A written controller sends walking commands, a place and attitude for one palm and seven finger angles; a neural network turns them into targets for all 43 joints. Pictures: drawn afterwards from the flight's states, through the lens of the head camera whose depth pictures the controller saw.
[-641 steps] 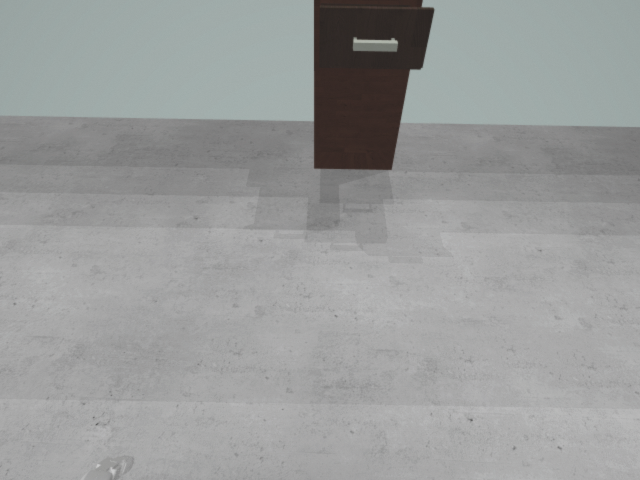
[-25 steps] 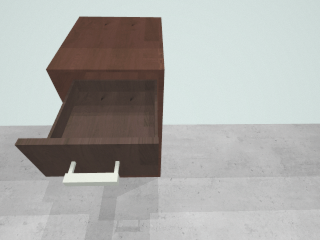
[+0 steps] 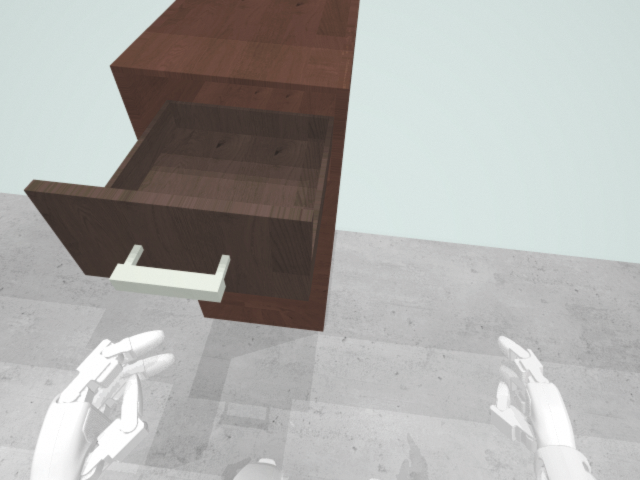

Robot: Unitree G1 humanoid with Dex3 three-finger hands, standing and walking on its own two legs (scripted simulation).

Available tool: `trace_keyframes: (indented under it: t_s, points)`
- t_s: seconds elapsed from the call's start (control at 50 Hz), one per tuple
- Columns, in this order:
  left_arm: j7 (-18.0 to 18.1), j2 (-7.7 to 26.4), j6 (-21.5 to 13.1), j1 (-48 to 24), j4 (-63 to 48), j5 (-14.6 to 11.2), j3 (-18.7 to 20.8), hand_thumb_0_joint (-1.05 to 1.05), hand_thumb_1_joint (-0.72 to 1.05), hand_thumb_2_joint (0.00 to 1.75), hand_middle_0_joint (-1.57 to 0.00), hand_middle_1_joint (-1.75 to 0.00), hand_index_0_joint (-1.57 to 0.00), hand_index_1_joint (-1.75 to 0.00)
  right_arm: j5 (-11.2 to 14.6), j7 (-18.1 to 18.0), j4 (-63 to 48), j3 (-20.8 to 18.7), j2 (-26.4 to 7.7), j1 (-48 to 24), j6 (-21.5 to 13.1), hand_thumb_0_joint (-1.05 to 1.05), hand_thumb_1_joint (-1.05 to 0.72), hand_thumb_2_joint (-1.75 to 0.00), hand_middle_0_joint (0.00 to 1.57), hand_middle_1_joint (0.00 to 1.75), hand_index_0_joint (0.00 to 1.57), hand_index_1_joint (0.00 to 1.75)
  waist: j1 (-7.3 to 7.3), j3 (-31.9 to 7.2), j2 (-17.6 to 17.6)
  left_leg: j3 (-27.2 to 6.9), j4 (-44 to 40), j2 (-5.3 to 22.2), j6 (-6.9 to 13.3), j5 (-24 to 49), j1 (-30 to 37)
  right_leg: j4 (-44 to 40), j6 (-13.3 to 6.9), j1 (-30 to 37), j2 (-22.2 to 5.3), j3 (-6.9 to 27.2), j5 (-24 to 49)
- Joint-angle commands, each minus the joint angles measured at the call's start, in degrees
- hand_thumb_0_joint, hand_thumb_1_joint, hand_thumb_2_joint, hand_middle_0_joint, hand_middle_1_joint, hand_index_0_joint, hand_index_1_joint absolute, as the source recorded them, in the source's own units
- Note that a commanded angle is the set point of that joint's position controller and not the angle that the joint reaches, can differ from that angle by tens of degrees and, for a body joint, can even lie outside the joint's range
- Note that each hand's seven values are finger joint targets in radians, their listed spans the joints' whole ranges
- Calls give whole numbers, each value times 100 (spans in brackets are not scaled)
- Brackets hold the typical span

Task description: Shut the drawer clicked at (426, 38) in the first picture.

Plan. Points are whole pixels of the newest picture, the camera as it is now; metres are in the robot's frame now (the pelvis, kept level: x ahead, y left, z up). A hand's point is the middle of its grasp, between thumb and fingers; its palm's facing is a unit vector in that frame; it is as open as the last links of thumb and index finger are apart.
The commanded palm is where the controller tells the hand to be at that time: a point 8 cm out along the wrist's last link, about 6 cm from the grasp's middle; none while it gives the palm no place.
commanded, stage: raise the hand and make a fist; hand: left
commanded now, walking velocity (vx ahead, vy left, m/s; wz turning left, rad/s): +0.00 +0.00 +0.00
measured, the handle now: (174, 269) +0.36 +0.23 +0.05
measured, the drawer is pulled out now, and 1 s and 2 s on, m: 0.29 0.29 0.29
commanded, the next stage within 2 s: bring the fist close to the handle in 1.42 s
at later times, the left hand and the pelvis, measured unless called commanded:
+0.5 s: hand (134, 394) +0.18 +0.21 +0.08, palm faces -0.02 -1.00 -0.05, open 3.3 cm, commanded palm +0.15 +0.26 +0.10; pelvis +0.01 +0.02 +0.02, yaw -1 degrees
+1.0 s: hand (109, 374) +0.18 +0.21 +0.14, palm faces +0.00 -1.00 -0.04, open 3.2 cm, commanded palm +0.14 +0.26 +0.15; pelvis +0.02 +0.06 +0.03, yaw -1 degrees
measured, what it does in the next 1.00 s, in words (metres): shifts its weight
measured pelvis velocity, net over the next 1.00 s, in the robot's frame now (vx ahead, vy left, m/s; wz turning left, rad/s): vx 0.02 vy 0.06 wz -0.01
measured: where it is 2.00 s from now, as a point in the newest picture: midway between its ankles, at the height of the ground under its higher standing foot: outside the picture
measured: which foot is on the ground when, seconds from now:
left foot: down 0.00-1.00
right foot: down 0.00-1.00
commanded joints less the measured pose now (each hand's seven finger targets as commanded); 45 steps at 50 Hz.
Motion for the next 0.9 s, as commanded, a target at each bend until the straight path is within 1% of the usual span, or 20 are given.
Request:
trace_keyframes:
  t_s: [0.0,0.04,0.08,0.1,0.14,0.16,0.2,0.24,0.28,0.32,0.38,0.42,0.48,0.54,0.6,0.68,0.76,0.8,0.86,0.88]
  points:
    - [-712,484,-196,-945,-740,-429,86,0,90,90,-70,-84,-70,-84,196,-90,-763,23,-404,24,-186,0,-90,-90,20,30,20,30,-529,-45,29,0,-160,-112,171,120,-496,-1737,555,126,-483,1992,-509]
    - [-1139,710,418,-1008,-809,-622,102,0,90,90,-74,-88,-74,-88,313,-230,-950,46,-515,39,-164,0,-90,-90,20,30,20,30,-463,-496,-259,-10,-218,-137,217,145,-409,-1981,764,731,-610,2222,-327]
    - [-1321,1097,973,-1211,-935,-742,481,0,90,90,-78,-93,-78,-93,374,-333,-992,77,-546,112,-115,0,-90,-90,20,30,20,30,-367,-871,-225,-38,-285,-137,236,351,-296,-2055,918,1231,-708,2323,80]
    - [-1296,1292,1172,-1233,-1108,-752,727,0,90,90,-80,-95,-80,-95,364,-377,-995,82,-502,113,-91,0,-90,-90,20,30,20,30,-285,-1036,-129,-61,-354,-124,232,495,-189,-2039,919,1436,-732,2292,286]
    - [-1077,1319,1381,-1214,-1367,-792,1017,0,90,90,-84,-99,-84,-99,307,-437,-959,109,-376,82,-68,0,-90,-90,20,30,20,30,-173,-1177,-176,-136,-515,-81,198,798,-14,-1947,895,1677,-727,2128,777]
    - [-914,1359,1426,-1064,-1308,-807,1217,0,90,90,-86,-101,-86,-101,274,-444,-895,109,-320,16,-43,0,-90,-90,20,30,20,30,-111,-1100,-263,-172,-551,-57,164,875,7,-1914,904,1709,-708,2086,999]
    - [-654,1103,1360,-770,-1305,-823,1276,0,90,90,-90,-106,-90,-106,244,-411,-770,109,-194,14,-33,0,-90,-90,20,30,20,30,-47,-889,-170,-207,-744,-28,106,1107,137,-1829,832,1754,-680,1884,1543]
    - [-497,874,1267,-376,-1275,-756,1163,0,90,90,-94,-110,-94,-110,230,-355,-707,89,-155,0,-50,0,-90,-90,20,30,20,30,-5,-659,-105,-194,-938,-30,99,1256,291,-1763,800,1619,-611,1634,1814]
    - [-482,875,1211,-75,-1191,-638,1121,0,90,90,-98,-114,-98,-114,222,-313,-713,66,-180,-21,-54,0,-90,-90,20,30,20,30,18,-614,-254,-191,-1014,-44,110,1331,296,-1746,884,1678,-639,1642,2075]
    - [-585,661,1178,117,-1296,-540,756,0,90,90,-102,-119,-102,-119,237,-279,-753,53,-216,-20,-121,0,-90,-90,20,30,20,30,-55,-423,-36,-155,-1132,-52,148,1360,506,-1763,852,1414,-573,1458,1938]
    - [-700,736,1147,143,-1593,-571,672,0,90,90,-108,-125,-108,-125,251,-278,-797,32,-306,45,-239,0,-90,-90,20,30,20,30,-111,-521,-168,-170,-1228,-56,185,1350,687,-1828,767,1333,-496,1318,1608]
    - [-695,663,1068,160,-1904,-646,560,0,90,90,-112,-130,-112,-130,256,-287,-847,25,-325,98,-352,0,-90,-90,20,30,20,30,-117,-540,-57,-160,-1329,-57,192,1276,870,-1847,645,1216,-403,1154,1212]
    - [-439,713,883,119,-2414,-619,594,0,90,90,-118,-136,-118,-136,225,-282,-798,15,-344,196,-477,0,-90,-90,20,30,20,30,-80,-710,198,-187,-1458,-34,197,1485,1241,-1653,475,1138,-244,811,1236]
    - [-139,523,829,239,-2710,-464,319,0,90,90,-124,-143,-124,-143,204,-212,-853,41,-326,211,-515,0,-90,-90,20,30,20,30,-98,-653,432,-267,-1583,15,154,1557,1467,-1439,409,906,-171,487,1267]
    - [12,362,1014,480,-2806,-292,36,0,90,90,-130,-149,-130,-149,201,-152,-945,54,-331,195,-448,0,-90,-90,20,30,20,30,-107,-557,513,-324,-1660,54,115,1611,1554,-1406,402,849,-164,407,1283]
    - [4,232,1485,500,-2893,-125,-281,0,90,90,-138,-158,-138,-158,230,-131,-1092,121,-346,116,-282,0,-90,-90,20,30,20,30,-145,-234,370,-422,-1844,107,92,1414,1537,-1495,409,852,-148,349,1137]
    - [92,350,1840,455,-3449,-27,-322,0,90,90,-140,-160,-140,-160,221,-135,-1248,193,-324,66,-196,0,-90,-90,20,30,20,30,-64,-275,386,-583,-1999,194,13,1613,1750,-1487,397,953,-125,294,1146]
    - [169,225,1912,411,-3717,-14,-447,0,90,90,-140,-160,-140,-160,229,-116,-1291,232,-273,140,-166,0,-90,-90,20,30,20,30,-68,-299,453,-655,-2056,249,-57,1757,1944,-1483,407,922,-114,269,1133]
    - [324,308,1976,371,-3907,25,-368,0,90,90,-140,-160,-140,-160,220,-98,-1250,273,-273,94,-142,0,-90,-90,20,30,20,30,-26,-150,531,-793,-2186,311,-145,1642,2003,-1495,396,884,-96,265,1009]
    - [337,149,2012,484,-3952,52,-543,0,90,90,-140,-160,-140,-160,221,-75,-1288,293,-253,137,-130,0,-90,-90,20,30,20,30,-28,-125,624,-844,-2239,339,-176,1612,2059,-1481,403,836,-98,256,960]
